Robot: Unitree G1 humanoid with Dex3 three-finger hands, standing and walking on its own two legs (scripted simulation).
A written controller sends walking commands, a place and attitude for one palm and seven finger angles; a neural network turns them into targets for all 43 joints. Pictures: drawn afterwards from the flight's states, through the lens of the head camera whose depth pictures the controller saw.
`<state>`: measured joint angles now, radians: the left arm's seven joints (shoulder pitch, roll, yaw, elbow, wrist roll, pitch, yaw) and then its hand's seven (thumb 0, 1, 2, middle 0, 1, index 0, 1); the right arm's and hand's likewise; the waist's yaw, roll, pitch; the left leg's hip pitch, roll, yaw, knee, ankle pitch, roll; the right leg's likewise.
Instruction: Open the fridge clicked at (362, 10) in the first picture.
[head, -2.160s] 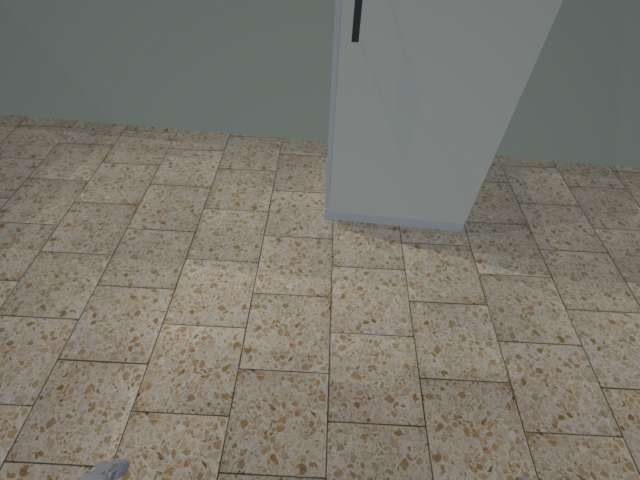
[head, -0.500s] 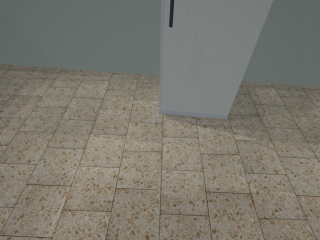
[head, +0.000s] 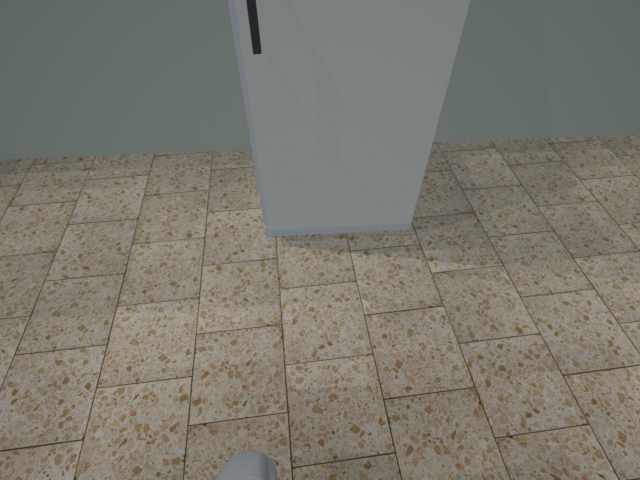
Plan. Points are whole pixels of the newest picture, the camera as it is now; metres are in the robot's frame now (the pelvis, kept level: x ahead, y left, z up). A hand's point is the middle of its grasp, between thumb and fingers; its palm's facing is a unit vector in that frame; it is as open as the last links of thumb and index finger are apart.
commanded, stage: walk to a spot facing it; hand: left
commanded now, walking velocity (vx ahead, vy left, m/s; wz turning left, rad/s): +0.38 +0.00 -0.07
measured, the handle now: out of the picture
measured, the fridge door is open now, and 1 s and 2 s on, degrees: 0 0 0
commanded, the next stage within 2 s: turn to face it in 0.58 s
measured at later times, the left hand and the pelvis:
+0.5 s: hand (187, 381) +0.29 +0.25 -0.18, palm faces -0.07 -0.99 -0.15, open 7.4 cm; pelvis +0.23 +0.08 +0.00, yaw -10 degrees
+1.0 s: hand (264, 276) +0.50 +0.16 -0.17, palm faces -0.19 -0.97 -0.16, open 7.3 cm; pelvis +0.35 +0.03 -0.01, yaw -11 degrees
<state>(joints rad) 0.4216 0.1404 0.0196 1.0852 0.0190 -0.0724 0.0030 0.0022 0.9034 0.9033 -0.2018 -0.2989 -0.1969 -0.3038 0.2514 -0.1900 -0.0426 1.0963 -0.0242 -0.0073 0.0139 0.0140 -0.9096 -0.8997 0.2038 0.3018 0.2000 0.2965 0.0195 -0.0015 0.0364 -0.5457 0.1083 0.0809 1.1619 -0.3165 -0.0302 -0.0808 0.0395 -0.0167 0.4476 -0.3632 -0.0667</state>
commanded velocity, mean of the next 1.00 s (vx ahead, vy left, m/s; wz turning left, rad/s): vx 0.13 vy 0.00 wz -0.09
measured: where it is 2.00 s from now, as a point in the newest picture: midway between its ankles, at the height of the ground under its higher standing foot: (312, 445)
